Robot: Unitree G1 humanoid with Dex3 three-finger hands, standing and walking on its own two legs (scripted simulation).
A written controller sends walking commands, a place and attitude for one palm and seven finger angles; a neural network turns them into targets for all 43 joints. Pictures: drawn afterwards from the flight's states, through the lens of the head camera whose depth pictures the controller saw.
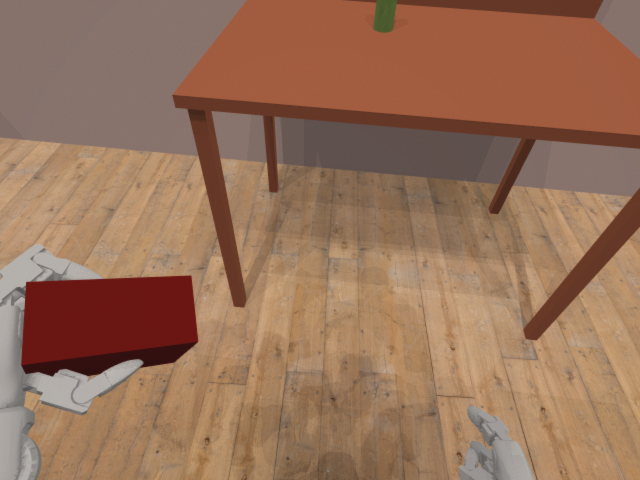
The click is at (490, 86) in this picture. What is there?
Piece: table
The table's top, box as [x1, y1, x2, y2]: [172, 0, 639, 148]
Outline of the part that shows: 172,94 175,107 639,148 639,59 599,23 591,18 396,4 393,29 390,32 382,33 377,32 372,28 375,9 375,3 373,2 346,0 247,0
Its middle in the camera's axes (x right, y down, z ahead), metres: +0.29 -0.51 +1.06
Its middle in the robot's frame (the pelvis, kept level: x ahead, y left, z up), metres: +1.16 -0.22 +0.06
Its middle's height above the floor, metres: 0.83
